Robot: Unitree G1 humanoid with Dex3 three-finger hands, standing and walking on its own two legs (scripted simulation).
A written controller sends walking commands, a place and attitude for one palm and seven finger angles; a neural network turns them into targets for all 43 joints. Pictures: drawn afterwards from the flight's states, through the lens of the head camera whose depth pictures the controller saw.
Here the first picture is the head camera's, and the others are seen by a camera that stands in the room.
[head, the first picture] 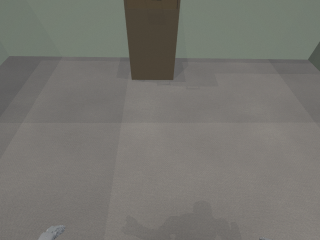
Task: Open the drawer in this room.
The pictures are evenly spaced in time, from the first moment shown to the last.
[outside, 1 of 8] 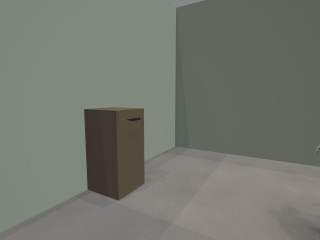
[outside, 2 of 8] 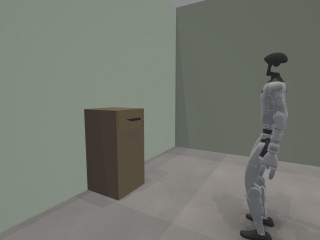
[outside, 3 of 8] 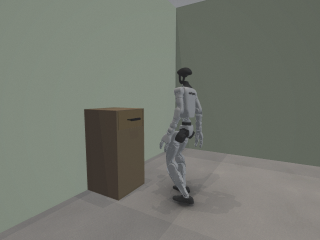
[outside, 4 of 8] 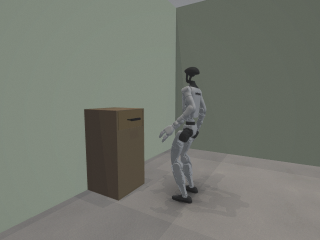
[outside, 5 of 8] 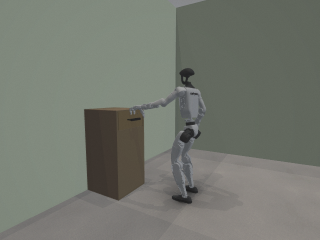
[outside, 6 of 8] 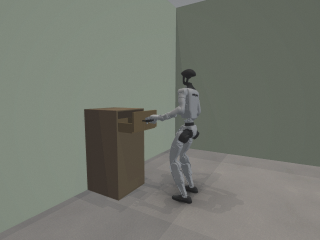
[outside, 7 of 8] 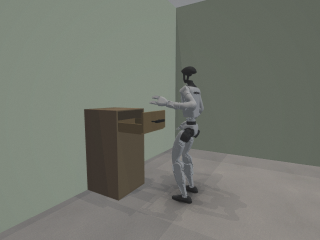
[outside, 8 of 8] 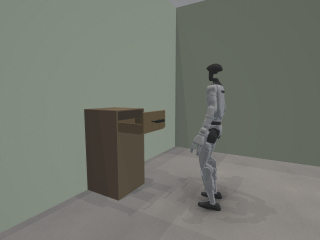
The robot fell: no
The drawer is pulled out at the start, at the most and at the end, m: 0.00 0.30 0.29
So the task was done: yes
